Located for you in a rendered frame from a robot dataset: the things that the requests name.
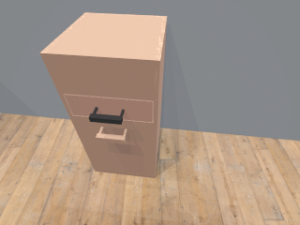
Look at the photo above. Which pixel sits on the cabinet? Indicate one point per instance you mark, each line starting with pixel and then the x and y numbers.
pixel 113 56

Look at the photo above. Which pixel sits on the handle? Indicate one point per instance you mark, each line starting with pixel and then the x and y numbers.
pixel 111 138
pixel 106 118

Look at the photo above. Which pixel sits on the drawer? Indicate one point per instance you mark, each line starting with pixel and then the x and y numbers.
pixel 134 109

